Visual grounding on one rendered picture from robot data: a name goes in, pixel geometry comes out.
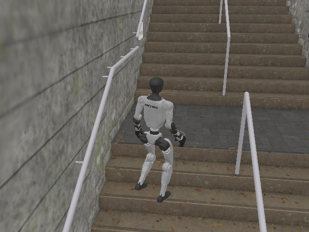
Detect stairs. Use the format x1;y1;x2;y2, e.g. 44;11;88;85
134;0;309;110
91;144;309;232

